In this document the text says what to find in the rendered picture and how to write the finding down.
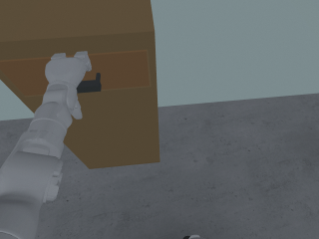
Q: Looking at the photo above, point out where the drawer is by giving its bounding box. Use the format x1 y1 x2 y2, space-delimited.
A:
0 50 150 97

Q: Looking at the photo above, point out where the robot left hand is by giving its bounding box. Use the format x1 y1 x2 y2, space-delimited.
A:
45 51 92 120

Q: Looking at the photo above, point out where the handle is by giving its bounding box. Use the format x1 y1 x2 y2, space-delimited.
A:
77 73 102 94

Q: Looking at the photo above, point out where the cabinet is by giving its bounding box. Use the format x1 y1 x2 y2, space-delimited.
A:
0 0 160 169

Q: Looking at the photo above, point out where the left robot upper arm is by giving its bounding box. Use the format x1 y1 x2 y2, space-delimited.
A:
0 150 64 239

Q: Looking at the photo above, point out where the robot left forearm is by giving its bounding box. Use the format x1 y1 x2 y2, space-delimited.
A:
0 81 78 186

